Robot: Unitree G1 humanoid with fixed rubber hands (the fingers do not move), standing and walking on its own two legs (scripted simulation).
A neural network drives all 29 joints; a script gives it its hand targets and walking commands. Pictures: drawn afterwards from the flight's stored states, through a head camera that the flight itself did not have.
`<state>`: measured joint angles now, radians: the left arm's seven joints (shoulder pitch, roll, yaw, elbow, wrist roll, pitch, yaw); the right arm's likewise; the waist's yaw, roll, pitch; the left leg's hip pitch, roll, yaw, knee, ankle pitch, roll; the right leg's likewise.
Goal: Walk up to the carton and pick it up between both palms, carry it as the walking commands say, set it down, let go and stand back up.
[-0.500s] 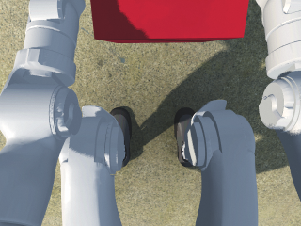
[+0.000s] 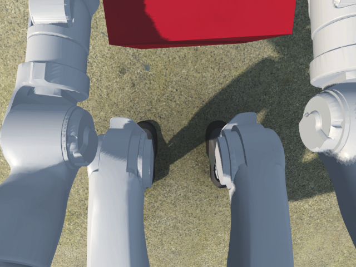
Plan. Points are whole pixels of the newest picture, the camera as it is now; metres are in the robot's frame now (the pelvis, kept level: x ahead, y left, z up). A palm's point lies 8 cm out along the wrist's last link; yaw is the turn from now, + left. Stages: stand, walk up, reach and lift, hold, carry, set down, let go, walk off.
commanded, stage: reach and lift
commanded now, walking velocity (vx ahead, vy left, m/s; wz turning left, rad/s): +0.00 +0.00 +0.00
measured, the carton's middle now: out of the picture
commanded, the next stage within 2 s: none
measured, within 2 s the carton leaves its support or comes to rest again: neither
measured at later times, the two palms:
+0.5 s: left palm out of the picture +0.57 +0.14 -0.11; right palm out of the picture +0.57 -0.19 -0.10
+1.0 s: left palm out of the picture +0.55 +0.15 -0.04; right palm out of the picture +0.55 -0.18 -0.03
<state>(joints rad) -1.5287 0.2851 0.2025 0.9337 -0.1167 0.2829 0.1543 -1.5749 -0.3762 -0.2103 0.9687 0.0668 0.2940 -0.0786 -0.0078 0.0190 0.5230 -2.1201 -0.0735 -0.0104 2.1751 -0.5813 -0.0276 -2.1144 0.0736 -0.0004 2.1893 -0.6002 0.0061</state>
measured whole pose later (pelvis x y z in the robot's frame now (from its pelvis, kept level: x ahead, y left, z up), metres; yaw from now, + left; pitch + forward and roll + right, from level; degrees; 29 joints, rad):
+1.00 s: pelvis -0.02 +0.01 +0.08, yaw -1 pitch +29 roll +0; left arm -1.46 0.20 0.35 0.64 0.04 0.45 0.12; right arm -1.51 -0.29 -0.37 0.71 -0.06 0.43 -0.03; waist 0.00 0.01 0.52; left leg -1.89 -0.09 -0.03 1.87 -0.49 -0.03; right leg -1.89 0.10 0.04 1.88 -0.49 0.03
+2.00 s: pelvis -0.03 +0.01 +0.19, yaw -1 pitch +20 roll +0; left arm -1.25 0.12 0.35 0.55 0.06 0.46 0.12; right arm -1.29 -0.22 -0.39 0.62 -0.08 0.44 -0.02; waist 0.00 0.01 0.52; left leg -1.46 -0.11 -0.06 1.52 -0.41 -0.02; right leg -1.46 0.11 0.07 1.52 -0.42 0.04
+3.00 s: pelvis +0.02 +0.01 +0.31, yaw -1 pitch +20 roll +0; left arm -0.77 -0.06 0.40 0.57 0.20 0.44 0.06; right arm -0.82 -0.04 -0.44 0.64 -0.21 0.41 0.04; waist 0.00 0.01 0.07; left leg -1.05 -0.09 -0.10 1.02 -0.31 -0.01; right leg -1.05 0.10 0.11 1.01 -0.30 0.02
